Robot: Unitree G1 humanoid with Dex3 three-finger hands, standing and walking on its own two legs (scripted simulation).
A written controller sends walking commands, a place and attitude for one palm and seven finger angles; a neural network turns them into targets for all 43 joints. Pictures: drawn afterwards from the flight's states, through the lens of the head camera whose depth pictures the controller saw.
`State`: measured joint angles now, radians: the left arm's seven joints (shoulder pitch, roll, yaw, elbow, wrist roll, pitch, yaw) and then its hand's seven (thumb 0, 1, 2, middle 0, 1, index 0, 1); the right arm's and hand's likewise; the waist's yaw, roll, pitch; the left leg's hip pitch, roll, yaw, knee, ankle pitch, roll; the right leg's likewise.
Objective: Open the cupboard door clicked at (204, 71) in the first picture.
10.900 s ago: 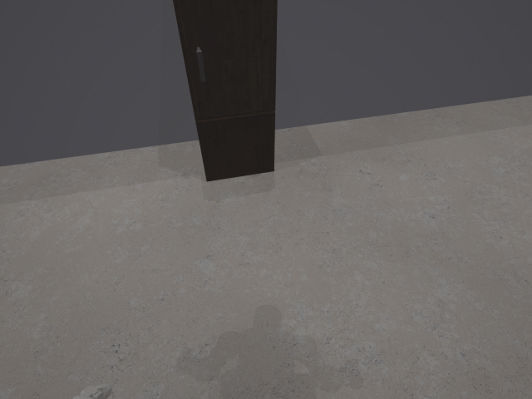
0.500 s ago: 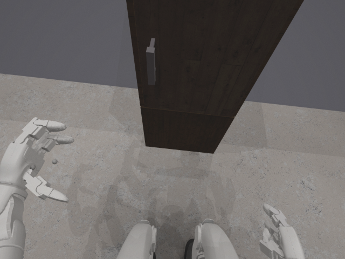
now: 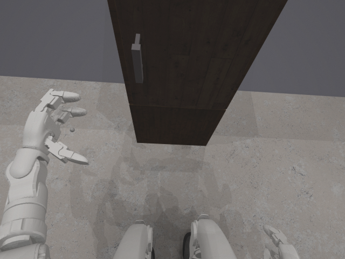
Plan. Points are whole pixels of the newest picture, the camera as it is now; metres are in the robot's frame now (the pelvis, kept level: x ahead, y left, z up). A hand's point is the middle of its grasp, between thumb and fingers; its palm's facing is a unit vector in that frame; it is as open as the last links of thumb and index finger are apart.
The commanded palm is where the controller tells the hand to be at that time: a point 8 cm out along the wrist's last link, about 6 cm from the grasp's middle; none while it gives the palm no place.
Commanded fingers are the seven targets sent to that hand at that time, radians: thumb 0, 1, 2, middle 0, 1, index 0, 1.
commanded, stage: move the hooked fingers beside the handle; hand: left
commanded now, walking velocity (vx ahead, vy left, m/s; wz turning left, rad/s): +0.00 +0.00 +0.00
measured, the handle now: (138, 59) +0.60 +0.10 +0.03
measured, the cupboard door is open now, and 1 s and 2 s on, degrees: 0 0 0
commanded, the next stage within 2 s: slide the fingers in behind the handle in 1.94 s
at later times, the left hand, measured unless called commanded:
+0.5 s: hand (95, 95) +0.48 +0.19 +0.02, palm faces -0.04 -1.00 -0.02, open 14.0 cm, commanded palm +0.46 +0.24 +0.02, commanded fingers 0.00 -0.50 0.30 -0.30 -1.20 -0.30 -1.20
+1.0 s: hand (115, 70) +0.56 +0.16 +0.03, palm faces -0.04 -1.00 -0.02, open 14.0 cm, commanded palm +0.54 +0.20 +0.02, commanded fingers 0.00 -0.50 0.30 -0.30 -1.20 -0.30 -1.20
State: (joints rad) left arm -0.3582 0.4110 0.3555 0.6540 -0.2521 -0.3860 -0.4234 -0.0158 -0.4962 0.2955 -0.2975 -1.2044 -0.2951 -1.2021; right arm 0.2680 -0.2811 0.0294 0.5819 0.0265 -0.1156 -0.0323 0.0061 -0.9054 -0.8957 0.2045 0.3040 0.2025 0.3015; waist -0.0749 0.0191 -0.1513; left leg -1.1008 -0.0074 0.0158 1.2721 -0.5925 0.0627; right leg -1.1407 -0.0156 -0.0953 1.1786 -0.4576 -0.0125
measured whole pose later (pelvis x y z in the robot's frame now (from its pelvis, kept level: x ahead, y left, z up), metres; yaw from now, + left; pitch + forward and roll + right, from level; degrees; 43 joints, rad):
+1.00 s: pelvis -0.01 -0.01 -0.03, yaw -2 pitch +31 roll -4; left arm -1.06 0.60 0.43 1.25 -0.04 -0.43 -0.25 -0.02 -0.50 0.30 -0.30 -1.20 -0.30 -1.20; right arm 0.34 -0.28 0.07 0.60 -0.04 0.07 0.02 0.00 -0.91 -0.90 0.20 0.30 0.20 0.30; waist -0.24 0.05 -0.12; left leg -1.31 0.02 0.00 1.37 -0.60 0.05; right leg -1.35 0.01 -0.11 1.25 -0.45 -0.03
